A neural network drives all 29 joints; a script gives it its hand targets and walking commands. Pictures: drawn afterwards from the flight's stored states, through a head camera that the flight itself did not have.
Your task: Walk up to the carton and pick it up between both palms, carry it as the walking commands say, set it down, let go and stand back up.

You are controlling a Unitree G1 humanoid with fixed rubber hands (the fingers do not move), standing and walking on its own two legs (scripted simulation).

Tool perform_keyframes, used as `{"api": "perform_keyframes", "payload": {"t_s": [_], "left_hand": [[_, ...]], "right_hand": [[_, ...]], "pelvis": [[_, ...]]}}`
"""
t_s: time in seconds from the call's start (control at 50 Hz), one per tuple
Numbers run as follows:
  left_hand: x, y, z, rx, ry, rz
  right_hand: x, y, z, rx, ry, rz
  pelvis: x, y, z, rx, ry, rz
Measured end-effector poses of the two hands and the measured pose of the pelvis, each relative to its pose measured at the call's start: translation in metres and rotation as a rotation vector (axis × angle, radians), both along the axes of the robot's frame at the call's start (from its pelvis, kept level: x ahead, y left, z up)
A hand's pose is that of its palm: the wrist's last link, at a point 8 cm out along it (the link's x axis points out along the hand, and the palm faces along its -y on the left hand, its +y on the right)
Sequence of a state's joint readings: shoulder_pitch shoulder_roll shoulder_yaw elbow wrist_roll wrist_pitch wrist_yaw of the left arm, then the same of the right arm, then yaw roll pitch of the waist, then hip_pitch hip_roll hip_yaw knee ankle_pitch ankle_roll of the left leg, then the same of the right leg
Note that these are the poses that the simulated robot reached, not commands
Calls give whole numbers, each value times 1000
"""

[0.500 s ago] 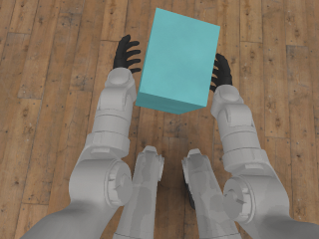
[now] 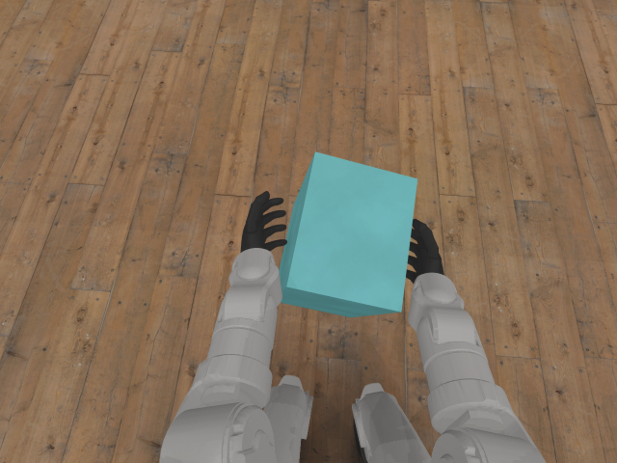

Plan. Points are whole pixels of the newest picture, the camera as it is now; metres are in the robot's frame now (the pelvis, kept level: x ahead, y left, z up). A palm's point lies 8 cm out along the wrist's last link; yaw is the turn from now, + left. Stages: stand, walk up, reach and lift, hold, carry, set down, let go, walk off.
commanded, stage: reach and lift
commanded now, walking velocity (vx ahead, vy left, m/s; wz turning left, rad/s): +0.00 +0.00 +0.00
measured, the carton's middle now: (335, 247) +0.43 +0.00 -0.12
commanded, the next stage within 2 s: none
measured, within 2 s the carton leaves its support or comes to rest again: neither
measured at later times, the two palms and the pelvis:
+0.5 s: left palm (250, 248) +0.37 +0.10 +0.03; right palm (453, 276) +0.34 -0.13 +0.02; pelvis +0.03 -0.01 +0.07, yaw +0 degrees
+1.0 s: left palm (241, 234) +0.35 +0.10 +0.11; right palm (484, 271) +0.33 -0.13 +0.08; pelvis +0.01 -0.01 +0.09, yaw +0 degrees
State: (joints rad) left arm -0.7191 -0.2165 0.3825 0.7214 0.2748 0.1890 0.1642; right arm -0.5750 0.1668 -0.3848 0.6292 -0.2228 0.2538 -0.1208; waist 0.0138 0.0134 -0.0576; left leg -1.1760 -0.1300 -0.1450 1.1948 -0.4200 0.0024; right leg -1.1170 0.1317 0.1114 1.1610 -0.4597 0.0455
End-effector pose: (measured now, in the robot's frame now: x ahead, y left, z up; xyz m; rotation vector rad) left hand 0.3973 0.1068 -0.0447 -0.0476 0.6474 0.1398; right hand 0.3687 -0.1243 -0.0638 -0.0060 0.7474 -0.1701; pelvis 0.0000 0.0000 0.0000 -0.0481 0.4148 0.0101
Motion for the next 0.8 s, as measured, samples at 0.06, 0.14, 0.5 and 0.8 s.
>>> {"api": "perform_keyframes", "payload": {"t_s": [0.06, 0.14, 0.5, 0.8], "left_hand": [[-4, -3, 6, -8, -4, -1], [-10, -5, 17, -16, 0, 6], [-28, -4, 78, 17, -4, -3], [-38, -4, 127, 9, -24, 9]], "right_hand": [[-4, -3, 7, 4, -3, -9], [-9, -6, 20, 9, 2, -10], [-25, -5, 79, -2, 1, 13], [-37, -4, 123, 9, -10, 6]], "pelvis": [[7, 0, 10, 4, 3, -4], [16, -1, 23, 11, -10, -11], [26, -10, 66, 27, -141, -8], [12, -10, 82, 33, -282, -6]]}}
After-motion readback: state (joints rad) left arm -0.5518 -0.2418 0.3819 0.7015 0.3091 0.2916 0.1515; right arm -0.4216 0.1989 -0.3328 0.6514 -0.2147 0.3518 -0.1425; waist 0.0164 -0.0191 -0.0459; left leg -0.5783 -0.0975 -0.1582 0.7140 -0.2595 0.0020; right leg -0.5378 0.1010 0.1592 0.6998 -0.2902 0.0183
